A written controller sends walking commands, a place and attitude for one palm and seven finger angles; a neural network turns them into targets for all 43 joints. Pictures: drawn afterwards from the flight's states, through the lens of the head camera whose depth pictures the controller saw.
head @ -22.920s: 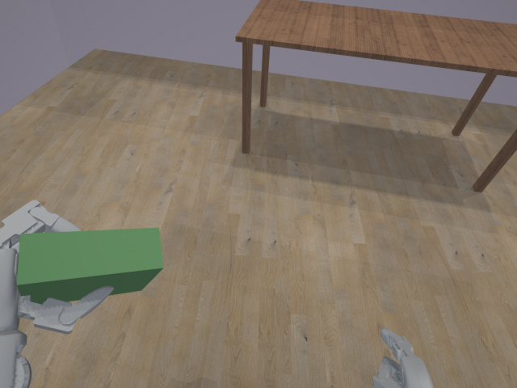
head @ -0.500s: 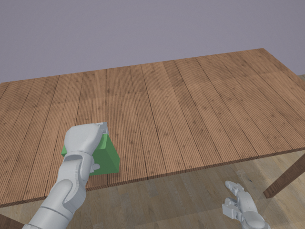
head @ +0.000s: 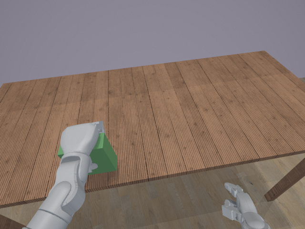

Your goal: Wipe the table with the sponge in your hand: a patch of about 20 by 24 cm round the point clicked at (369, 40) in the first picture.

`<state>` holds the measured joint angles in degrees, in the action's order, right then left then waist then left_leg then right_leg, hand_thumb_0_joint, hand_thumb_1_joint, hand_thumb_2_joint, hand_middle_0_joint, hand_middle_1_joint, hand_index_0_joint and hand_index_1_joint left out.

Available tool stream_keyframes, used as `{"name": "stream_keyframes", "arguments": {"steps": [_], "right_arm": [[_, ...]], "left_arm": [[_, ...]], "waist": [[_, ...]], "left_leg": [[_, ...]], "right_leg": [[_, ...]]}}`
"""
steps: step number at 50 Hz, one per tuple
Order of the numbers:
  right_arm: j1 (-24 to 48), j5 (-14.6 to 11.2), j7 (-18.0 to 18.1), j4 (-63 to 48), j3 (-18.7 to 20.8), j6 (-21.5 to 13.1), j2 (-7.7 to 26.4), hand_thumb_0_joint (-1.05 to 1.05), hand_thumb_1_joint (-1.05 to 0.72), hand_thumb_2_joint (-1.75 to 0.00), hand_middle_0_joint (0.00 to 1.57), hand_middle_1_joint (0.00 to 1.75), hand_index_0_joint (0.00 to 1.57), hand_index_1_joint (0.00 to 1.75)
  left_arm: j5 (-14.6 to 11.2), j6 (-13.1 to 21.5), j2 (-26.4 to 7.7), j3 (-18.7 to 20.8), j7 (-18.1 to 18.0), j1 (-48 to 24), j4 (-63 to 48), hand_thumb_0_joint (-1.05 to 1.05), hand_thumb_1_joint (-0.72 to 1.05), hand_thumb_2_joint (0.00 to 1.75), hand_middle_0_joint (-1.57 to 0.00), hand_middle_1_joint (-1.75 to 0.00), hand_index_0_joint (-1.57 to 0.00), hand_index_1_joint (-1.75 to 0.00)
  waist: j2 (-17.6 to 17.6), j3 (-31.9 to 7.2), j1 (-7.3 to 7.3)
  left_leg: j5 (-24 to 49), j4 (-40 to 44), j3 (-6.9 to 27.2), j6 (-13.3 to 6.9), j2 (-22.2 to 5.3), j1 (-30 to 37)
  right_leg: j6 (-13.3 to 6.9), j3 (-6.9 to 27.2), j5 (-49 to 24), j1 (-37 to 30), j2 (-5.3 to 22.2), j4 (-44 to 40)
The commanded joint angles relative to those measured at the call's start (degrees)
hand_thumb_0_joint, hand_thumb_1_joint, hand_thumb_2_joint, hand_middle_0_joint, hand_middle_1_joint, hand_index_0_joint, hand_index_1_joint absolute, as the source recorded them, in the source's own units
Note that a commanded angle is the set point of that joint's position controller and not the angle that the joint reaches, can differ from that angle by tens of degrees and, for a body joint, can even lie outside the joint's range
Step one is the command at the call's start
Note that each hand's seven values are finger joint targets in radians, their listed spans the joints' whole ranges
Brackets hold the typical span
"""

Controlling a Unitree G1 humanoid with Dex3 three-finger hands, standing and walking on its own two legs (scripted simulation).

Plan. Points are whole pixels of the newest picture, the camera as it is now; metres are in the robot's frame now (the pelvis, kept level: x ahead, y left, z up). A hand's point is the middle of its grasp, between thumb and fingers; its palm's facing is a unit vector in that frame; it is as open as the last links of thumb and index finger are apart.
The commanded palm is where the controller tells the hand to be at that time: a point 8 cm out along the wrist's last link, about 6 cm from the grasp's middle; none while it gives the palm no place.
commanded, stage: move the sponge above the wiping area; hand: left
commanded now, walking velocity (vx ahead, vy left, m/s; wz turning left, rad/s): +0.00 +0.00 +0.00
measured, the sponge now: (93, 159) +0.28 +0.24 +0.00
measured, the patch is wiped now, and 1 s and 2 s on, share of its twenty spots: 0.00 0.00 0.00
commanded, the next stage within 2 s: lower the sponge onto the table in 0.90 s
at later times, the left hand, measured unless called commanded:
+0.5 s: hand (87, 146) +0.28 +0.24 +0.06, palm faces +0.05 -0.09 -0.99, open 9.5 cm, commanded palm +0.25 +0.23 +0.13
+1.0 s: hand (87, 145) +0.28 +0.24 +0.07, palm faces +0.05 -0.08 -1.00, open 9.5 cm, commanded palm +0.25 +0.23 +0.12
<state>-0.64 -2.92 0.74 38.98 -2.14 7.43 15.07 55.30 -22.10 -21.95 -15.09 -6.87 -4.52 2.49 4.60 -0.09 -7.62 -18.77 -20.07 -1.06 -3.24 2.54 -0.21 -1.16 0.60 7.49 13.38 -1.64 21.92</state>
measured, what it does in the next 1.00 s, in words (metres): stands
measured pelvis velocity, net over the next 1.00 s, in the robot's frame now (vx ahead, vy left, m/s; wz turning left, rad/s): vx -0.02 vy -0.01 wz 0.00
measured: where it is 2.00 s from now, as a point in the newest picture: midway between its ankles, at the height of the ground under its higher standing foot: outside the picture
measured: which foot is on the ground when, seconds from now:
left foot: down 0.00-1.00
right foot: down 0.00-1.00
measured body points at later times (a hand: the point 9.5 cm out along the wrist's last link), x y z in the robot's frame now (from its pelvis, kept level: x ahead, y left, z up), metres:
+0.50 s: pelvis -0.01 -0.01 +0.00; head -0.01 -0.03 +0.45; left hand +0.27 +0.24 +0.12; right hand +0.23 -0.21 -0.09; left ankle -0.09 +0.08 -0.74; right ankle +0.05 -0.12 -0.74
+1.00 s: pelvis -0.02 -0.01 +0.00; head -0.02 -0.05 +0.45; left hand +0.27 +0.24 +0.13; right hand +0.22 -0.21 -0.09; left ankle -0.09 +0.08 -0.74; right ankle +0.05 -0.12 -0.74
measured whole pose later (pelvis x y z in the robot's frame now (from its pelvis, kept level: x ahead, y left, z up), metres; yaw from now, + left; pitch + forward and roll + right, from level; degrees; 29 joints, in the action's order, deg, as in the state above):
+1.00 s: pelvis -0.02 -0.01 +0.00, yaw +0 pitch -2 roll +0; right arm 0.1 -4.2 1.4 39.6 -3.0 8.3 14.6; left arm 54.2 -25.9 -21.9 -13.4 -7.3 -9.1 7.8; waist 4.9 0.3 -6.3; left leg -16.9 -19.1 -1.0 -2.5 2.5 -0.2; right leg -1.8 0.7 5.6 13.3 -1.7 20.8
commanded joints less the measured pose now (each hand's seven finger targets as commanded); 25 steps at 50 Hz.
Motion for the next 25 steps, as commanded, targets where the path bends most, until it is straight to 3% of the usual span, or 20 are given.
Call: {"name": "stream_keyframes", "arguments": {"steps": [1, 2, 4, 5, 8, 9, 10, 11, 14, 15, 18, 19, 20, 21, 22, 24, 25], "right_arm": [[11.6, -0.8, 0.1, -9.0, 1.9, -1.9, 6.0, 0.0, -0.9, -0.9, 0.2, 0.3, 0.2, 0.3], [12.0, -0.9, 0.0, -9.1, 1.8, -1.7, 6.3, 0.0, -0.9, -0.9, 0.2, 0.3, 0.2, 0.3], [13.5, -1.2, -0.3, -10.1, 1.5, -1.4, 6.6, 0.0, -0.9, -0.9, 0.2, 0.3, 0.2, 0.3], [12.9, -1.3, -0.3, -10.4, 1.4, -1.2, 6.2, 0.0, -0.9, -0.9, 0.2, 0.3, 0.2, 0.3], [11.9, -0.9, -0.3, -10.4, 1.9, -1.1, 6.7, 0.0, -0.9, -0.9, 0.2, 0.3, 0.2, 0.3], [12.8, -0.7, -0.3, -11.2, 1.6, -1.3, 6.8, 0.0, -0.9, -0.9, 0.2, 0.3, 0.2, 0.3], [11.8, -0.5, -0.3, -11.3, 1.9, -1.4, 6.3, 0.0, -0.9, -0.9, 0.2, 0.3, 0.2, 0.3], [11.3, -0.3, -0.3, -11.3, 2.1, -1.7, 6.2, 0.0, -0.9, -0.9, 0.2, 0.3, 0.2, 0.3], [11.3, 0.2, -0.1, -11.5, 2.1, -2.2, 6.2, 0.0, -0.9, -0.9, 0.2, 0.3, 0.2, 0.3], [10.5, 0.2, 0.1, -11.0, 2.2, -2.3, 5.7, 0.0, -0.9, -0.9, 0.2, 0.3, 0.2, 0.3], [10.4, 0.1, 0.4, -9.3, 2.1, -2.1, 6.0, 0.0, -0.9, -0.9, 0.2, 0.3, 0.2, 0.3], [11.6, -0.2, 0.4, -9.4, 1.7, -2.1, 6.1, 0.0, -0.9, -0.9, 0.2, 0.3, 0.2, 0.3], [11.5, -0.4, 0.5, -9.7, 1.8, -2.2, 5.6, 0.0, -0.9, -0.9, 0.2, 0.3, 0.2, 0.3], [11.6, -0.5, 0.5, -9.2, 2.0, -2.1, 5.9, 0.0, -0.9, -0.9, 0.2, 0.3, 0.2, 0.3], [12.0, -0.7, 0.4, -9.3, 1.8, -1.9, 5.9, 0.0, -0.9, -0.9, 0.2, 0.3, 0.2, 0.3], [13.4, -1.0, 0.1, -10.1, 1.7, -1.8, 6.1, 0.0, -0.9, -0.9, 0.2, 0.3, 0.2, 0.3], [12.9, -1.1, 0.1, -10.1, 1.9, -1.7, 5.9, 0.0, -0.9, -0.9, 0.2, 0.3, 0.2, 0.3]], "left_arm": [[1.6, -3.5, -9.0, 8.1, -3.0, -17.7, -8.2, 0.0, 0.1, 1.3, -1.2, -1.6, -1.2, -1.6], [1.2, -4.2, -7.8, 7.0, -2.6, -16.8, -7.7, 0.0, 0.1, 1.3, -1.2, -1.6, -1.2, -1.6], [0.8, -5.6, -10.1, 9.5, -1.8, -14.0, -7.6, 0.0, 0.1, 1.3, -1.2, -1.6, -1.2, -1.6], [0.7, -5.8, -6.2, 5.4, -0.8, -15.9, -8.4, 0.0, 0.1, 1.3, -1.2, -1.6, -1.2, -1.6], [1.0, -4.5, -7.7, 5.7, 0.4, -16.3, -8.9, 0.0, 0.1, 1.3, -1.2, -1.6, -1.2, -1.6], [1.4, -4.2, -9.1, 7.0, 0.5, -17.0, -11.0, 0.0, 0.1, 1.3, -1.2, -1.6, -1.2, -1.6], [1.8, -3.2, -7.5, 5.4, 0.6, -20.1, -13.2, 0.0, 0.1, 1.3, -1.2, -1.6, -1.2, -1.6], [1.9, -2.1, -7.7, 5.4, 0.4, -18.8, -13.1, 0.0, 0.1, 1.3, -1.2, -1.6, -1.2, -1.6], [2.6, 0.6, -11.1, 9.0, -1.1, -18.7, -16.6, 0.0, 0.1, 1.3, -1.2, -1.6, -1.2, -1.6], [2.9, 0.9, -9.9, 8.2, -1.7, -20.3, -15.9, 0.0, 0.1, 1.3, -1.2, -1.6, -1.2, -1.6], [2.9, 0.3, -11.1, 9.9, -3.5, -19.9, -11.1, 0.0, 0.1, 1.3, -1.2, -1.6, -1.2, -1.6], [3.0, -0.5, -14.1, 12.6, -4.1, -21.4, -11.7, 0.0, 0.1, 1.3, -1.2, -1.6, -1.2, -1.6], [2.8, -1.2, -10.8, 9.9, -4.2, -22.2, -12.0, 0.0, 0.1, 1.3, -1.2, -1.6, -1.2, -1.6], [2.7, -1.9, -12.0, 11.0, -4.5, -19.9, -10.3, 0.0, 0.1, 1.3, -1.2, -1.6, -1.2, -1.6], [2.1, -2.6, -9.8, 9.1, -4.2, -18.8, -9.9, 0.0, 0.1, 1.3, -1.2, -1.6, -1.2, -1.6], [1.4, -4.1, -10.7, 10.0, -3.5, -16.5, -10.5, 0.0, 0.1, 1.3, -1.2, -1.6, -1.2, -1.6], [0.6, -4.6, -7.9, 7.7, -2.7, -15.7, -10.4, 0.0, 0.1, 1.3, -1.2, -1.6, -1.2, -1.6]], "waist": [[-2.9, -12.7, 0.77], [-3.0, -13.0, 0.99], [-2.9, -12.1, 0.33], [-3.9, -14.0, 1.22], [-4.1, -14.5, 1.19], [-2.6, -14.7, 1.0], [-2.6, -16.9, 1.47], [-2.1, -16.5, 1.1], [-0.9, -17.9, 0.17], [-2.0, -18.2, 0.66], [-2.5, -14.2, 0.38], [-1.9, -13.6, 0.2], [-2.1, -15.9, 0.59], [-1.7, -14.6, 0.23], [-1.6, -14.7, 0.48], [-0.5, -14.0, 0.26], [-1.9, -15.0, 0.81]], "left_leg": [[25.4, 3.4, 5.1, 3.7, -1.4, -9.7], [25.9, 3.5, 5.1, 3.7, -1.4, -9.8], [24.9, 3.9, 5.4, 3.2, -1.4, -9.6], [25.5, 3.7, 4.9, 3.0, -1.3, -9.8], [25.5, 3.3, 5.2, 2.9, -1.3, -9.4], [24.2, 3.5, 5.6, 2.4, -1.4, -9.0], [26.0, 3.0, 5.3, 2.3, -1.4, -8.5], [26.7, 2.7, 5.5, 2.5, -1.4, -8.3], [26.5, 3.1, 6.7, 2.6, -1.9, -8.3], [26.1, 2.9, 5.7, 2.5, -1.7, -9.1], [23.7, 3.6, 5.6, 3.4, -1.6, -10.5], [22.2, 4.2, 5.9, 3.1, -1.5, -10.1], [23.4, 3.9, 4.9, 2.9, -1.3, -10.0], [24.0, 3.7, 5.0, 3.1, -1.3, -10.1], [24.3, 4.0, 5.2, 3.4, -1.2, -10.0], [23.8, 4.3, 5.5, 2.9, -1.2, -9.1], [24.2, 3.9, 4.8, 2.6, -1.1, -9.2]], "right_leg": [[-5.5, 5.6, -12.3, -16.6, 0.4, 0.7], [-5.4, 5.1, -13.3, -17.1, 0.6, 0.7], [-5.5, 6.6, -12.4, -17.0, 0.2, 0.5], [-5.0, 4.9, -12.9, -17.9, 0.7, 1.0], [-4.9, 5.3, -13.5, -17.6, 0.6, 1.2], [-5.1, 6.8, -12.1, -17.2, 0.0, 1.0], [-4.9, 5.5, -13.4, -18.3, 0.3, 1.8], [-5.1, 5.7, -14.0, -18.0, 0.2, 2.0], [-5.3, 7.6, -14.8, -19.3, -0.7, 2.5], [-5.1, 6.4, -14.7, -19.8, -0.2, 2.7], [-5.4, 6.5, -12.3, -17.5, 0.0, 1.4], [-5.7, 8.0, -10.8, -17.3, -0.5, 0.8], [-5.3, 6.4, -12.1, -19.1, 0.2, 1.2], [-5.7, 6.7, -12.5, -18.6, 0.2, 1.1], [-5.5, 6.3, -12.9, -18.8, 0.5, 0.8], [-5.7, 7.6, -12.3, -18.5, 0.2, 0.3], [-5.2, 6.1, -13.2, -19.4, 0.7, 0.5]]}}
